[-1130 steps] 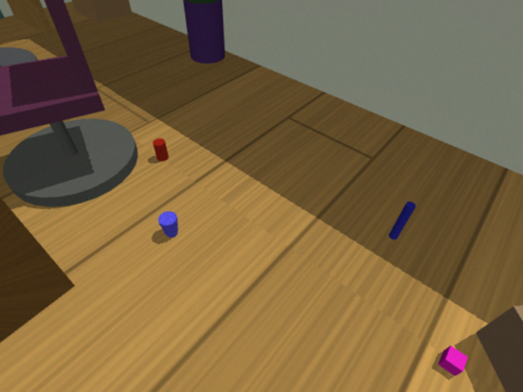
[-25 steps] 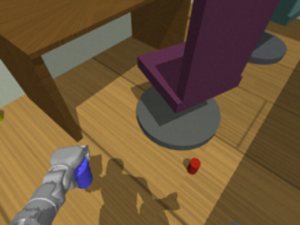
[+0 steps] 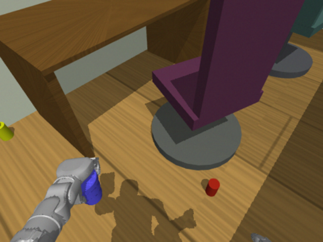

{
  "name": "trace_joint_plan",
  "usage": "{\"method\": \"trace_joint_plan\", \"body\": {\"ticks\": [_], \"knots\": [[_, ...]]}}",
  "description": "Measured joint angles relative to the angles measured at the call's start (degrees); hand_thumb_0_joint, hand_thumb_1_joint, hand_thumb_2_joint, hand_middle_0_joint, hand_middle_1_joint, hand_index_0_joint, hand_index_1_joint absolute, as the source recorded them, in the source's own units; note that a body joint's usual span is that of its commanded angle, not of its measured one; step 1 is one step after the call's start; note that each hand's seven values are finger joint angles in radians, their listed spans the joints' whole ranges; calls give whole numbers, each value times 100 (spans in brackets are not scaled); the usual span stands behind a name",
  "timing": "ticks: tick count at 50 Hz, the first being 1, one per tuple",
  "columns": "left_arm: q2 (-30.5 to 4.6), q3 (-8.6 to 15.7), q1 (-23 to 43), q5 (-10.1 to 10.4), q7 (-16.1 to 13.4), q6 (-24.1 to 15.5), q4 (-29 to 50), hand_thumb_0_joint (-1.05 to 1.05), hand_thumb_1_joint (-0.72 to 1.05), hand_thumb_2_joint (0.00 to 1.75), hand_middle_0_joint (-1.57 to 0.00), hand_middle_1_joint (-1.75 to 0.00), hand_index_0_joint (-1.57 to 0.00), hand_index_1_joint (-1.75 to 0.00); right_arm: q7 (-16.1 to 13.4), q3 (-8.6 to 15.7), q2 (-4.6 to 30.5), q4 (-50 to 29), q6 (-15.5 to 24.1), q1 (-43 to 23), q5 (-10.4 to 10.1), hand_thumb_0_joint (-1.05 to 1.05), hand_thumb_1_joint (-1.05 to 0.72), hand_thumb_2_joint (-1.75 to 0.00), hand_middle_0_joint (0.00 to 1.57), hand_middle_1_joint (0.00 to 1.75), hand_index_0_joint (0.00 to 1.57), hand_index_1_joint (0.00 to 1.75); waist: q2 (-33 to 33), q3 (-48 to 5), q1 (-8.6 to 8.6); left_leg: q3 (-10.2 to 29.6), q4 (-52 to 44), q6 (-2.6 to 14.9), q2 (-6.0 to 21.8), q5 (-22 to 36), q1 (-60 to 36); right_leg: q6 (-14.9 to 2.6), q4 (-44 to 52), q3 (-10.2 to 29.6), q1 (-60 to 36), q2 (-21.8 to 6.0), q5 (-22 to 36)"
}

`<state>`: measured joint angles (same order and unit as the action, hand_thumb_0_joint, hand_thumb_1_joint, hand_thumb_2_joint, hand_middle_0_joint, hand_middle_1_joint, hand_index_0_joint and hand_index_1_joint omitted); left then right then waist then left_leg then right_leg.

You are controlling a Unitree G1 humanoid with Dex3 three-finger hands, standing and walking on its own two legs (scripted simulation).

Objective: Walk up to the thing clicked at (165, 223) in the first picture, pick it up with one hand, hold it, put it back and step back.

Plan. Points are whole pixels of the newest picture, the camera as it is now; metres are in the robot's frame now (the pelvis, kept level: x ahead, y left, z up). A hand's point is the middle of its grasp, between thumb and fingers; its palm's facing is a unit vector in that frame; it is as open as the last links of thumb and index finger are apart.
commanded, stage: hold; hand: left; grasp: from above
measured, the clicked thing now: (87, 188) +0.31 +0.22 -0.11
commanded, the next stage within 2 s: crouch in 1.30 s
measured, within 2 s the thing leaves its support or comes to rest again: neither
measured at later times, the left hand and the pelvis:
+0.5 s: hand (79, 188) +0.28 +0.22 -0.04, palm faces -0.45 -0.07 -0.89, open 10.2 cm; pelvis -0.01 +0.00 +0.01, yaw +0 degrees
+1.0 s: hand (79, 189) +0.27 +0.21 -0.02, palm faces -0.46 -0.07 -0.88, open 10.2 cm; pelvis -0.01 -0.01 +0.01, yaw +0 degrees
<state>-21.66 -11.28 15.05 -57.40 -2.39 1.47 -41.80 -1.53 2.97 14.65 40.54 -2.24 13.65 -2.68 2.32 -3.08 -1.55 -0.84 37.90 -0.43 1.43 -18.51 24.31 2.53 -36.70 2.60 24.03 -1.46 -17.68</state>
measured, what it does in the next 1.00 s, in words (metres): stands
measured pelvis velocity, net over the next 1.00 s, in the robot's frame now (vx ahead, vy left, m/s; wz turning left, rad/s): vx -0.01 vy -0.01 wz -0.01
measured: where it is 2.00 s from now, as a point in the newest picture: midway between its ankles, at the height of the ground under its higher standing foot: outside the picture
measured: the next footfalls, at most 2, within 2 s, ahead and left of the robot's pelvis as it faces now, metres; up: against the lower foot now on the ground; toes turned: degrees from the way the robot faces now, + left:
none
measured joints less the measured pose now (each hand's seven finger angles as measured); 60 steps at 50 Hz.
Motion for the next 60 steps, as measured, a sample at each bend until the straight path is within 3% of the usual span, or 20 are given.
{"method": "trace_joint_plan", "body": {"ticks": [37,49,60], "knots": [[-95,-14,-200,86,529,-135,584,0,-13,84,-57,-100,-54,-97,-111,-103,7,-135,-17,-194,-85,1,-92,-91,20,30,20,30,63,195,139,-42,-628,-36,1,388,-623,-43,485,34,-540,4,327],[-102,-22,-223,117,630,-149,682,0,-13,84,-56,-100,-53,-98,-142,-135,-8,-155,-8,-268,-99,1,-92,-91,20,30,20,30,83,245,160,-42,-768,-50,4,455,-740,-59,584,32,-637,6,372],[-75,-13,-208,84,542,-179,669,0,-13,84,-57,-100,-54,-97,-161,-130,-11,-92,-30,-312,-90,1,-92,-91,20,30,20,30,74,271,174,-29,-829,-56,7,462,-782,-65,643,17,-683,9,374]]}}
